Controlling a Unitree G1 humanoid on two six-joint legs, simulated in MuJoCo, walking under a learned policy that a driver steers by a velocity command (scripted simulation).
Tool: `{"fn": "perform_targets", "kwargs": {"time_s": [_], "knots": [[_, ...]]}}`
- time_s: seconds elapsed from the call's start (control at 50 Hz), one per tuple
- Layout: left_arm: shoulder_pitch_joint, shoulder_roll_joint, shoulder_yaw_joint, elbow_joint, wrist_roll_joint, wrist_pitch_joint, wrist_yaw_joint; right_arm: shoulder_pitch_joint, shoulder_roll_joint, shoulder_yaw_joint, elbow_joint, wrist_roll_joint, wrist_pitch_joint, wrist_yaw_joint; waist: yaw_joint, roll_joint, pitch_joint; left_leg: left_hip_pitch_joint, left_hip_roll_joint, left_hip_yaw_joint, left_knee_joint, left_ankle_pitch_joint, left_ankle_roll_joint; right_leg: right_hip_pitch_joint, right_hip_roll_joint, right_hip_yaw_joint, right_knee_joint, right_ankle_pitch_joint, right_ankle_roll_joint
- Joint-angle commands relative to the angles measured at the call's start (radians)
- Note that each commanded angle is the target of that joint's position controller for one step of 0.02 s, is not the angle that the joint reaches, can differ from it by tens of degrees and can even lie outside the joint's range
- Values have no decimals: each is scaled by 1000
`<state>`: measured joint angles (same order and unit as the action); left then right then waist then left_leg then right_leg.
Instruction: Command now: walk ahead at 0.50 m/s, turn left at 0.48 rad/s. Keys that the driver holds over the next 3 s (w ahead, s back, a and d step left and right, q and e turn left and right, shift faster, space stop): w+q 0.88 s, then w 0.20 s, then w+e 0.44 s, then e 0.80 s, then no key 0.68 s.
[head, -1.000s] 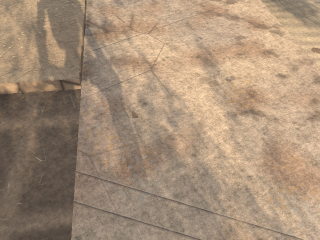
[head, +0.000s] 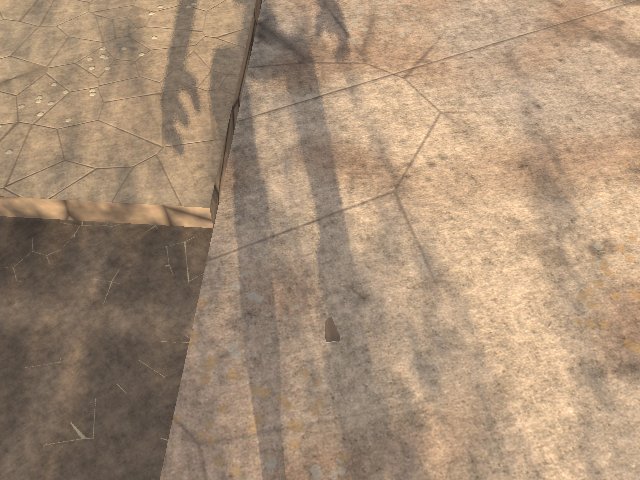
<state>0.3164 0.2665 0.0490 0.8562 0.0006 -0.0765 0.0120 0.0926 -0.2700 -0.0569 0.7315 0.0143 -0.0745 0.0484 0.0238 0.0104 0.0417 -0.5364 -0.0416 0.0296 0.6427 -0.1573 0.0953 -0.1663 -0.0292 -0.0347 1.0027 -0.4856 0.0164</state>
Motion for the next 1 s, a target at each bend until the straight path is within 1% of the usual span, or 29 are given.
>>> {"fn": "perform_targets", "kwargs": {"time_s": [0.02,0.04,0.08,0.16,0.24,0.32,0.38,0.42,0.44,0.46,0.48,0.5,0.52,0.54,0.56,0.6,0.7,0.72,0.74,0.76,0.82,0.86,0.88,0.9,0.92,0.94,0.96,0.98,1.0], "knots": [[-59,119,10,-149,-28,-77,-12,237,-172,-55,-23,0,-6,-16,-106,44,-248,726,310,-609,-323,-1,228,-641,-14,135,373,75,-29],[-86,119,16,-152,-8,-76,-2,166,-145,-48,-42,2,-4,-17,-62,-26,-169,555,268,-503,-337,96,205,-593,-54,121,293,131,-25],[-65,127,30,-167,11,-48,7,104,-109,-37,-71,-11,-4,-19,2,17,-130,365,213,-414,-383,200,194,-464,-93,124,194,177,-11],[-114,83,23,-202,22,-16,17,153,-147,-49,-64,-2,-11,-42,-2,37,-97,265,169,-318,-414,289,200,-466,-78,95,16,289,38],[-268,56,13,-240,13,-22,11,221,-153,-51,-49,11,3,-59,-67,66,-78,289,131,-305,-391,164,145,-458,-30,102,-274,498,48],[-375,71,15,-271,-3,-44,-14,270,-161,-52,-35,15,16,-65,-107,86,-60,336,149,-374,-338,96,133,-405,18,104,-441,532,37],[-370,97,28,-280,-7,-60,-30,272,-159,-53,-36,14,28,-69,-89,105,-66,400,169,-462,-256,94,118,-339,43,114,-518,435,11],[-261,118,45,-255,-8,-69,-27,235,-143,-50,-51,13,33,-69,-23,127,-97,392,140,-479,-168,148,87,-179,50,90,-591,418,-29],[-153,153,60,-241,5,-73,-19,219,-104,-36,-67,8,29,-65,30,106,-183,330,94,-434,-26,169,53,23,-21,136,-581,426,-77],[12,219,77,-230,15,-70,-9,229,-43,-15,-91,-12,22,-63,84,-36,-323,177,16,-320,269,-47,8,297,-216,327,-568,415,-146],[66,264,89,-191,21,-57,-18,368,-32,-8,-112,20,14,-63,11,-397,-387,-170,-79,-231,528,-456,-43,530,-406,782,-655,227,-302],[30,159,69,-216,-1,-51,-18,350,-141,-28,-79,27,16,-66,33,-245,-286,-275,14,-244,649,-400,-60,461,-397,773,-683,59,-277],[-3,107,54,-223,-3,-43,-12,240,-178,-40,-93,17,23,-64,60,-140,-173,-289,45,-215,675,-298,-70,344,-348,603,-691,90,-232],[-43,97,45,-226,5,-36,-12,190,-157,-39,-104,7,28,-62,43,-65,-111,-255,74,-189,658,-229,-77,227,-300,486,-715,200,-210],[-68,84,41,-218,8,-32,-12,159,-141,-41,-120,0,28,-57,25,-65,-63,-241,98,-185,618,-185,-81,149,-265,409,-739,282,-204],[-84,74,37,-203,12,-37,-12,174,-98,-38,-123,14,36,-46,-4,-115,-42,-182,127,-155,576,-150,-83,61,-220,282,-789,370,-191],[-65,131,56,-147,7,-42,-10,101,-62,-27,-148,5,47,-41,-3,-88,-35,-234,148,-133,418,-26,-112,80,-235,117,-828,567,-213],[15,115,42,-113,37,-36,-20,63,-52,-15,-156,-95,64,-8,-2,-26,-23,-164,104,-64,352,13,-97,28,-212,46,-827,627,-182],[5,120,45,-106,36,-34,-26,44,-29,-11,-159,-89,69,10,-4,-79,-16,-121,103,-41,273,67,-86,13,-184,-12,-820,633,-159],[-6,121,44,-107,31,-31,-27,22,-29,-8,-158,-72,69,23,3,-108,-17,-83,100,-22,203,112,-76,10,-171,-49,-817,607,-142],[12,151,50,-101,24,-20,-20,-53,-51,-9,-181,-52,70,38,21,-133,-2,-21,92,19,66,89,-50,57,-206,-72,-813,551,-121],[44,174,57,-87,23,-5,-13,-76,-71,-14,-195,-61,71,34,25,-131,9,-11,70,45,2,-9,-20,139,-241,-84,-765,622,-114],[56,185,59,-80,23,4,-9,-62,-80,-18,-195,-68,70,29,16,-134,-2,23,43,61,-26,-72,1,174,-250,-103,-697,759,-109],[74,190,56,-71,21,12,-6,-3,-87,-24,-179,-75,65,21,-9,-128,-41,112,5,69,-64,-114,25,189,-249,-126,-573,916,-106],[82,181,48,-68,18,20,-4,148,-95,-33,-130,-84,54,9,-77,-83,-124,305,-42,75,-138,-77,52,146,-221,-169,-372,973,-90],[101,135,29,-93,24,25,-5,326,-147,-50,-89,-95,43,-6,-143,27,-257,584,94,-117,-169,-180,92,-40,-194,-184,-88,709,-67],[146,17,-3,-167,26,22,-28,313,-279,-71,-108,-73,39,-19,-75,296,-337,854,405,-657,-271,-204,211,-458,-18,-158,223,-85,-11],[51,124,22,-160,39,27,-23,357,-258,-75,-109,-38,48,-30,-152,144,-357,835,416,-768,-356,-129,231,-548,5,8,309,-47,-16],[-15,131,24,-173,20,24,-28,313,-214,-62,-84,-37,49,-39,-126,86,-224,752,377,-571,-332,-1,211,-585,-46,33,315,56,-30]]}}
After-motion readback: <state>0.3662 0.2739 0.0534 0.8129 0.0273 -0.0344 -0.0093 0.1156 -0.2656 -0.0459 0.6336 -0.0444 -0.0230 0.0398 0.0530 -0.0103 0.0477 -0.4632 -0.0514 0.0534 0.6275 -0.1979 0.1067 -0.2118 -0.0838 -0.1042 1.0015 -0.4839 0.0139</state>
